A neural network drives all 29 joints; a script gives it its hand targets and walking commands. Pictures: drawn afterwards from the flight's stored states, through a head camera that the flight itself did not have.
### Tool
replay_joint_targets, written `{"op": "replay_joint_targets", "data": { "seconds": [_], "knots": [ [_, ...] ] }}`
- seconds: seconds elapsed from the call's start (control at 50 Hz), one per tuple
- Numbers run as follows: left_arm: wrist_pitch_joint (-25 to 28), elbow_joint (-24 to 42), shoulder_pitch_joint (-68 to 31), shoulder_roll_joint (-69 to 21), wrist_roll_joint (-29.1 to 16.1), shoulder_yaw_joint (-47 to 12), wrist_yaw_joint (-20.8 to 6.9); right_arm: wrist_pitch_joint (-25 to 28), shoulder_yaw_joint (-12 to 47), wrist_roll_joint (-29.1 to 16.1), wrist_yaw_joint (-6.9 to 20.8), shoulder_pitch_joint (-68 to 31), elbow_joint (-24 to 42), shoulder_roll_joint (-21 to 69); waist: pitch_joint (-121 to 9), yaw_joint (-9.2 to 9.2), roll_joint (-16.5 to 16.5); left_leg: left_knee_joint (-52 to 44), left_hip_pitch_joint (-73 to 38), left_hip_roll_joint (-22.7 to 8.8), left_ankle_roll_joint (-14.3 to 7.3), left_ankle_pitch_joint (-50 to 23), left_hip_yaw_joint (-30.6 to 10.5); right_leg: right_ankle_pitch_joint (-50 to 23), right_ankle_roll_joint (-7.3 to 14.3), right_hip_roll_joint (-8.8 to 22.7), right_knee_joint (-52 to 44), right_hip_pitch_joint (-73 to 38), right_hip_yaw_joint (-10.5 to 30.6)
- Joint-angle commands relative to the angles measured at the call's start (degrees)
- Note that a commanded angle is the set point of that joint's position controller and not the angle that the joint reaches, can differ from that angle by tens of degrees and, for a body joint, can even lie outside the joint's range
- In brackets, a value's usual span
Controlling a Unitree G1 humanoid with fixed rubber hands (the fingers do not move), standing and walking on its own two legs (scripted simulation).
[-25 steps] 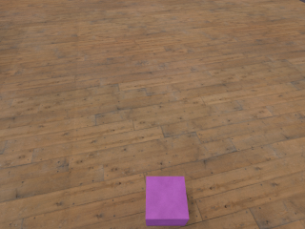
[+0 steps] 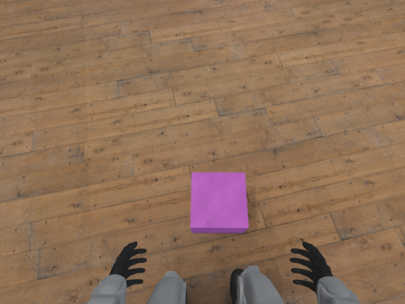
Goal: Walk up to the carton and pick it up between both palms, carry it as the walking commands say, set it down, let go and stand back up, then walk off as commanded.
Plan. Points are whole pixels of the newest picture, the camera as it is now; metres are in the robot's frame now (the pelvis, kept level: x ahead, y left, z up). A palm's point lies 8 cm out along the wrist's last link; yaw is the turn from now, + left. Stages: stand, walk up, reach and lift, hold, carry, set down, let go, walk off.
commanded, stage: reach and lift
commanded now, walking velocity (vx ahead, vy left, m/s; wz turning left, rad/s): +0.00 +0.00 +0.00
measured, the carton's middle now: (217, 203) +0.45 -0.04 -0.63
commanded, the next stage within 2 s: none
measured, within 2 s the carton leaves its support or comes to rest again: neither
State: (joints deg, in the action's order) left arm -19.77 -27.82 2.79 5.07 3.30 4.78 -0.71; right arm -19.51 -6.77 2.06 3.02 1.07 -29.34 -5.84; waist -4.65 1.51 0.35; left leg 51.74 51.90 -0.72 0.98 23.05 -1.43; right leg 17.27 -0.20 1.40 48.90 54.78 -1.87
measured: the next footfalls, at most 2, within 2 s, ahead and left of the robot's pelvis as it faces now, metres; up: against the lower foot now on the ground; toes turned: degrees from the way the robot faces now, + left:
none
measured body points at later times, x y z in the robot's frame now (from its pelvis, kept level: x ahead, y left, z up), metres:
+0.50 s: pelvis -0.11 -0.01 -0.05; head +0.11 -0.01 +0.34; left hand +0.31 +0.18 -0.15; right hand +0.30 -0.22 -0.15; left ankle +0.00 +0.13 -0.68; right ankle +0.05 -0.12 -0.68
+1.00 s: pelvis -0.03 -0.01 -0.06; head +0.27 -0.03 +0.27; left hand +0.47 +0.16 -0.18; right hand +0.46 -0.23 -0.18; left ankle +0.00 +0.13 -0.68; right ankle +0.05 -0.12 -0.68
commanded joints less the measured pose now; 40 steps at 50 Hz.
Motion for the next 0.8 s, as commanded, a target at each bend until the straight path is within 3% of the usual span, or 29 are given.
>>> {"op": "replay_joint_targets", "data": {
  "seconds": [0.0,0.02,0.04,0.08,0.1,0.12,0.14,0.16,0.2,0.22,0.24,0.26,0.34,0.38,0.42,0.44,0.46,0.48,0.5,0.52,0.58,0.6,0.62,0.64,0.68,0.7,0.74,0.76,0.78],
  "knots": [
    [-0.8,15.5,-8.6,7.2,-0.3,3.1,1.3,-1.3,-3.4,-1.7,-0.2,-4.3,10.4,-9.8,-36.5,1.13,-2.5,-1.5,-11.1,3.0,0.7,-21.6,1.9,-22.2,1.1,-3.1,1.5,-23.6,0.9],
    [-2.2,14.3,-7.6,7.7,-0.8,2.9,1.7,-2.5,-4.6,-1.3,-0.4,-5.2,12.7,-11.3,-36.8,1.01,-0.8,-1.7,-11.3,3.2,0.3,-18.6,2.3,-18.9,1.0,-3.4,1.4,-24.1,0.1],
    [-3.6,16.0,-8.4,7.8,-1.3,3.2,1.1,-4.1,-2.8,-3.1,-0.8,-5.6,12.3,-9.3,-36.5,0.08,-2.0,-1.9,-9.1,3.5,0.1,-14.1,3.2,-14.4,1.0,-2.7,0.3,-27.3,1.3],
    [-6.0,12.5,-16.8,8.9,-1.6,2.9,0.8,-5.8,-2.5,-2.8,-1.0,-14.3,11.3,-8.9,-24.7,-0.50,-0.2,-3.2,-3.7,2.6,-0.5,-0.3,3.2,-0.5,0.3,-1.9,-0.2,-21.4,0.3],
    [-7.3,8.5,-18.0,8.2,-1.4,2.5,0.7,-6.8,-1.6,-3.1,-1.3,-17.4,9.8,-7.6,-19.5,-1.19,1.5,-3.8,-0.8,3.1,-0.7,3.2,4.0,4.9,0.4,-2.1,-1.8,-19.5,-0.2],
    [-7.8,8.6,-22.8,8.7,-1.2,3.3,0.6,-7.4,-1.3,-3.6,-1.4,-22.9,10.1,-8.0,-16.8,-2.32,0.7,-3.2,1.3,3.1,-0.7,6.3,4.2,11.1,0.6,-2.1,-2.7,-18.6,0.4],
    [-7.9,7.7,-28.1,8.1,-2.8,2.0,0.4,-7.5,-1.1,-3.9,-1.5,-27.8,9.8,-7.8,-15.2,-1.65,2.1,-2.6,2.4,3.2,-1.0,6.4,4.3,12.2,0.6,-2.3,-3.0,-17.6,0.3],
    [-8.2,6.3,-33.2,10.0,-3.3,2.9,0.2,-7.9,-0.5,-5.2,-1.6,-32.4,9.2,-7.4,-15.0,-2.75,0.4,-1.7,2.0,3.1,-1.0,7.7,4.2,15.4,0.8,-1.9,-2.9,-17.5,0.9],
    [-9.1,1.2,-40.2,9.8,-5.0,1.9,0.8,-8.6,-1.7,-4.4,-2.2,-38.3,4.2,-10.3,-14.1,-1.41,0.9,-1.1,2.3,2.9,-0.9,10.7,3.5,19.0,0.8,-2.7,-1.2,-13.9,-0.2],
    [-8.6,2.0,-46.7,11.4,-5.1,2.9,1.1,-8.5,-2.1,-4.9,-2.4,-42.6,4.1,-10.1,-15.5,-1.38,-1.0,0.0,2.7,2.6,-0.9,10.9,3.3,19.1,1.2,-2.1,-0.6,-13.5,0.6],
    [-8.4,1.0,-49.2,10.6,-6.0,2.8,1.6,-8.1,-4.2,-4.1,-2.9,-44.4,2.8,-12.7,-19.3,-0.46,-1.0,-1.3,0.9,2.0,-0.7,13.3,2.4,19.3,1.0,-2.8,0.4,-14.7,-0.1],
    [-8.7,-1.9,-50.5,11.0,-6.8,3.7,2.3,-8.3,-3.5,-4.2,-3.2,-47.1,1.1,-12.7,-21.4,-2.21,0.9,0.0,1.8,2.7,-0.8,11.1,3.0,19.1,1.4,-2.5,0.2,-14.2,0.5],
    [-7.8,-4.8,-60.1,14.6,-7.2,4.2,3.7,-7.5,-5.7,-3.3,-4.6,-53.8,-4.5,-15.0,-27.8,0.80,-0.4,-0.3,1.3,2.6,-1.0,11.8,3.0,14.9,0.2,-3.2,2.9,-13.8,-0.2],
    [-6.9,-8.5,-63.5,15.7,-7.0,5.4,4.3,-6.5,-5.9,-3.2,-5.4,-58.8,-6.0,-16.7,-30.0,-0.02,-0.5,1.2,3.7,2.8,-0.7,11.4,3.8,16.2,0.0,-3.2,3.4,-13.3,0.3],
    [-5.5,-6.5,-70.1,17.8,-6.8,6.3,5.3,-5.3,-7.8,-2.7,-5.8,-64.1,-7.7,-19.6,-34.2,0.20,-2.4,0.3,4.2,2.6,-0.6,13.4,4.0,15.3,-0.3,-3.7,4.7,-13.8,0.0],
    [-5.2,-7.3,-69.2,17.3,-6.8,5.7,5.7,-4.7,-8.2,-2.7,-6.2,-63.7,-7.8,-19.7,-38.7,1.43,-2.2,0.1,1.5,2.4,-0.5,11.8,4.0,14.1,-0.6,-3.9,4.1,-16.3,0.1],
    [-4.6,-9.3,-72.0,17.3,-8.1,4.8,6.0,-3.9,-6.6,-3.6,-6.1,-68.4,-8.8,-19.4,-36.5,-0.04,-0.9,0.8,4.4,2.7,-0.7,11.2,4.1,14.7,-0.3,-3.4,5.2,-14.2,-0.2],
    [-3.3,-7.7,-75.4,18.2,-8.7,5.5,6.0,-3.2,-6.1,-4.6,-6.3,-71.7,-7.8,-19.0,-39.7,0.45,1.2,2.6,5.0,3.1,-0.9,9.3,4.8,14.3,-0.4,-3.3,4.1,-15.4,1.5],
    [-2.3,-7.9,-75.4,18.4,-8.8,5.4,6.2,-2.0,-6.9,-4.0,-6.3,-71.9,-8.3,-19.8,-41.9,1.34,1.1,3.0,4.2,3.5,-0.6,7.5,4.9,11.0,-0.5,-3.2,5.3,-15.2,0.7],
    [-1.6,-8.6,-74.6,19.1,-8.6,6.0,6.4,-1.1,-6.9,-3.9,-6.6,-72.8,-8.3,-20.6,-46.1,0.52,2.5,3.2,2.6,4.0,-0.8,5.9,4.7,9.5,-0.6,-3.6,5.9,-16.8,0.3],
    [0.2,-12.4,-77.8,20.6,-8.7,5.3,6.8,0.4,-4.3,-6.7,-6.6,-77.0,-10.1,-19.2,-43.6,-1.54,0.6,3.5,6.3,4.0,-0.8,7.7,5.4,13.5,-0.6,-2.9,5.6,-16.2,1.4],
    [0.8,-12.6,-79.6,17.9,-9.2,4.2,6.6,1.3,-5.0,-6.3,-6.3,-77.1,-12.5,-19.5,-42.5,0.54,1.7,2.7,7.2,3.6,-0.3,8.2,4.9,13.2,-0.7,-3.1,5.4,-15.4,0.6],
    [2.0,-10.6,-79.9,19.4,-8.7,6.3,6.6,2.4,-4.7,-7.0,-6.2,-77.9,-10.9,-20.0,-45.4,-1.30,0.2,3.4,6.4,3.7,-0.2,6.2,5.0,11.2,-0.6,-2.9,6.2,-14.2,1.3],
    [3.3,-10.9,-81.4,20.2,-7.8,7.0,7.0,3.4,-5.4,-6.7,-6.2,-78.4,-12.6,-20.2,-46.6,-1.38,-0.4,4.1,5.3,4.0,0.0,6.1,5.2,9.6,-0.5,-3.3,6.8,-12.2,1.0],
    [5.6,-12.2,-77.9,17.5,-8.4,6.1,6.8,6.2,-5.0,-7.0,-5.6,-77.0,-14.3,-19.1,-49.7,-0.53,-0.9,4.6,3.1,4.4,0.0,-1.0,4.5,1.2,-0.2,-3.7,8.8,-11.1,-0.2],
    [6.7,-11.1,-79.5,19.2,-7.7,7.2,6.7,7.2,-5.0,-7.3,-5.7,-78.9,-12.0,-19.9,-51.3,-1.28,-0.7,6.2,4.6,4.7,0.3,-3.0,4.9,-1.3,-0.3,-3.9,9.2,-12.4,0.9],
    [8.8,-11.1,-76.9,18.0,-6.8,9.1,6.7,9.7,-5.3,-6.9,-5.1,-76.2,-13.1,-20.0,-55.4,-0.80,0.2,6.0,3.6,5.3,0.9,-9.9,3.9,-10.8,-0.2,-4.1,10.3,-14.6,0.7],
    [10.0,-8.4,-78.6,16.4,-7.6,8.0,6.6,11.0,-7.1,-6.0,-5.1,-76.9,-11.0,-21.6,-59.9,1.32,0.9,7.4,3.3,5.6,1.4,-13.1,3.7,-14.9,-0.1,-4.4,11.3,-14.9,0.4],
    [11.0,-8.8,-79.2,17.2,-7.0,8.6,6.3,11.8,-6.3,-6.1,-5.1,-78.0,-11.1,-20.9,-59.2,0.12,0.5,8.0,6.7,6.1,1.8,-15.7,4.1,-19.1,0.1,-4.1,11.7,-15.3,1.2]
  ]
}}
